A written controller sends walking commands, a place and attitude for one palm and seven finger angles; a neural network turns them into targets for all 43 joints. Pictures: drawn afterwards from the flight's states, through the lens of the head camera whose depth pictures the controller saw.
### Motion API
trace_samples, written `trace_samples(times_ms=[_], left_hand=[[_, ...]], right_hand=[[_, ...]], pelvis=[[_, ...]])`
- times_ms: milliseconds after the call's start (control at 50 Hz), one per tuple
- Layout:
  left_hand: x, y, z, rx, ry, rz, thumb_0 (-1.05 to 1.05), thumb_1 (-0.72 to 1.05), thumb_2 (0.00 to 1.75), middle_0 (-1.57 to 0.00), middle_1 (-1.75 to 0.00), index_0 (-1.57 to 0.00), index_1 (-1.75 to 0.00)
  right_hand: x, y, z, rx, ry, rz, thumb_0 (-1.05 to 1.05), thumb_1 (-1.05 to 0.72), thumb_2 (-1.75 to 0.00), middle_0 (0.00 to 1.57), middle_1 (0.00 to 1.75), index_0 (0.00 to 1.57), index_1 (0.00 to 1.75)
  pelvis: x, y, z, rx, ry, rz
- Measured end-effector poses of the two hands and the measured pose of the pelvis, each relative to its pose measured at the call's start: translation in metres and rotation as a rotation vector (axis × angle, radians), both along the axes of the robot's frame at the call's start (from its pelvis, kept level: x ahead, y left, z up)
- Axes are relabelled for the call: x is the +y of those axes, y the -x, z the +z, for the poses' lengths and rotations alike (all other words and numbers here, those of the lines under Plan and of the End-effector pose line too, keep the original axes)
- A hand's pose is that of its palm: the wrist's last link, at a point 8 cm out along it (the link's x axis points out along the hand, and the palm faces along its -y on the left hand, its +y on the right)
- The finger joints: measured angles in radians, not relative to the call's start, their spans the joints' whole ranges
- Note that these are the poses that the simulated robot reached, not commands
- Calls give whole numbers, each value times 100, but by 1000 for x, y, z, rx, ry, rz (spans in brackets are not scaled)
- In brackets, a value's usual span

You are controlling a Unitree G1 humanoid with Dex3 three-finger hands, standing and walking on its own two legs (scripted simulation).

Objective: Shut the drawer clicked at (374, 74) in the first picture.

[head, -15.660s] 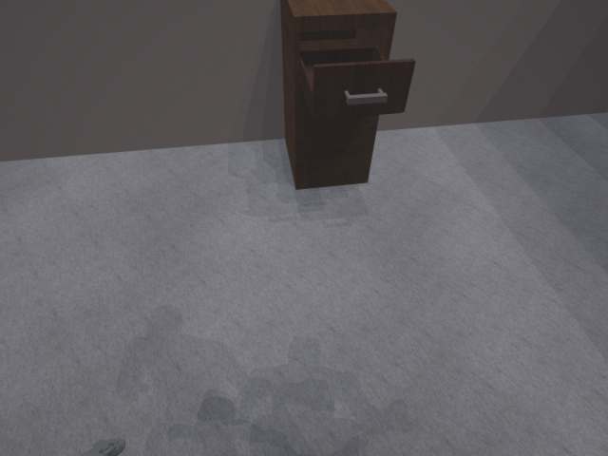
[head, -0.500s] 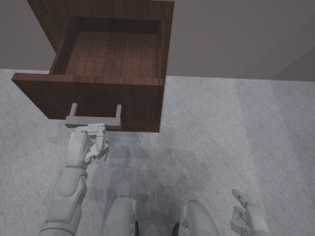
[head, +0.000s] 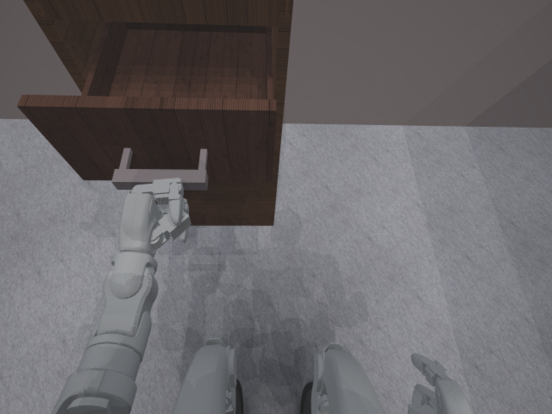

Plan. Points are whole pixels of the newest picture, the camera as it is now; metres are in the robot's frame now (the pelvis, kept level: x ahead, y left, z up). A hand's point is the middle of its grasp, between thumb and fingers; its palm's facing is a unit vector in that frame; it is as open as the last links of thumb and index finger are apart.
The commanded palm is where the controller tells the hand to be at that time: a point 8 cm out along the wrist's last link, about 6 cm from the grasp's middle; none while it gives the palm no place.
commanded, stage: push the drawer shut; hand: left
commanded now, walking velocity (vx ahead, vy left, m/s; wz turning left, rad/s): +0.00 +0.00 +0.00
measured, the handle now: (163, 167) +0.46 +0.18 +0.02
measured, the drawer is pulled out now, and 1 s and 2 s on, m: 0.17 0.05 0.00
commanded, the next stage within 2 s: pull the fist back off the drawer in 1.82 s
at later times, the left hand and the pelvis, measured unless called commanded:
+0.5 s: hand (188, 181) +0.44 +0.14 +0.01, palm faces +0.00 -1.00 -0.06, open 3.3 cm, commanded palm +0.43 +0.19 +0.02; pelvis +0.00 -0.01 +0.00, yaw +0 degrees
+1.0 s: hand (189, 147) +0.50 +0.14 +0.02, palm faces +0.01 -1.00 -0.04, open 3.3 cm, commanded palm +0.48 +0.18 +0.02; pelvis -0.01 +0.00 -0.01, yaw -2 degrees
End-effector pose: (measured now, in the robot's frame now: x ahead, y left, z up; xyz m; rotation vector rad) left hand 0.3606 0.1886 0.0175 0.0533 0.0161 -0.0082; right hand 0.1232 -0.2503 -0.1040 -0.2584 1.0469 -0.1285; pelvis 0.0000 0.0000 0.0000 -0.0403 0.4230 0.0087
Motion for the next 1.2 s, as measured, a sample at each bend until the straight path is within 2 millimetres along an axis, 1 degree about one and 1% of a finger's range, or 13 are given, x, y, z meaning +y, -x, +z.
trace_samples(times_ms=[220,360,600,720,880,1200], left_hand=[[-1,-22,2,-4,-4,13,5,89,92,-140,-160,-140,-160],[2,-38,1,-13,-8,12,4,85,92,-140,-160,-140,-160],[3,-74,0,-8,-2,14,4,84,92,-140,-160,-140,-160],[3,-91,4,-16,9,21,6,86,91,-140,-160,-140,-160],[6,-105,7,-15,8,16,5,86,90,-140,-160,-140,-160],[6,-138,6,-24,11,22,4,85,91,-140,-160,-140,-160]], right_hand=[[-5,15,-3,46,-2,-32,1,-91,-89,20,30,20,30],[-11,27,-4,78,15,-49,1,-91,-89,20,30,20,30],[-17,57,-12,151,32,-78,1,-91,-89,20,30,20,30],[-17,76,-13,195,28,-109,1,-91,-89,20,30,20,30],[-13,96,-10,252,23,-134,1,-91,-89,20,30,20,30],[-10,118,-15,332,45,-145,1,-91,-89,20,30,20,30]], pelvis=[[-3,-1,1,6,-4,-6],[-6,0,-1,13,-3,-6],[-6,6,-6,37,2,-8],[-5,5,-8,47,2,-19],[-3,4,-7,52,6,-25],[2,9,-16,89,20,-25]])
